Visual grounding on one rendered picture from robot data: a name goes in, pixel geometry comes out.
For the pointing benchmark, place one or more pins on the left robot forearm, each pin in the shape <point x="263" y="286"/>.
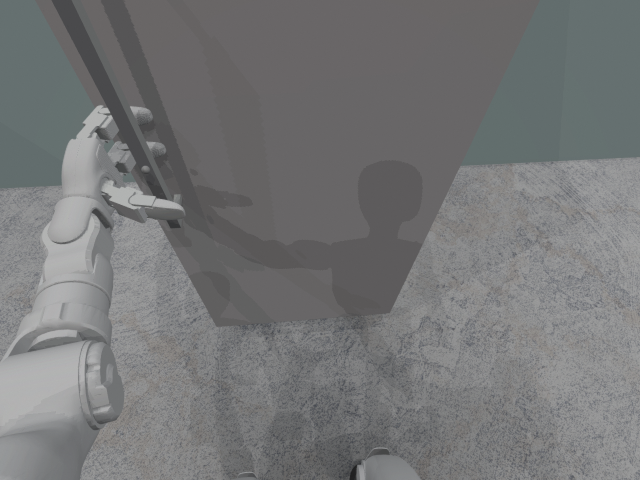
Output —
<point x="74" y="294"/>

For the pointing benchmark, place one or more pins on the right robot thigh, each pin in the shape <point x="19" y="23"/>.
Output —
<point x="385" y="467"/>

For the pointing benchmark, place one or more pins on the robot right shin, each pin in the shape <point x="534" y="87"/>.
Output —
<point x="378" y="451"/>

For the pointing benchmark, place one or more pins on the handle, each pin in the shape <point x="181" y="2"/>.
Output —
<point x="82" y="33"/>

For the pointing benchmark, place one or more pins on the left robot hand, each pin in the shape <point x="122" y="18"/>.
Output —
<point x="87" y="167"/>

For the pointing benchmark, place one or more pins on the fridge door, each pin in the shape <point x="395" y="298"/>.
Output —
<point x="313" y="142"/>

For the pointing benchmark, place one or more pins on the left robot upper arm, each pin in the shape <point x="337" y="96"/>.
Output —
<point x="53" y="403"/>

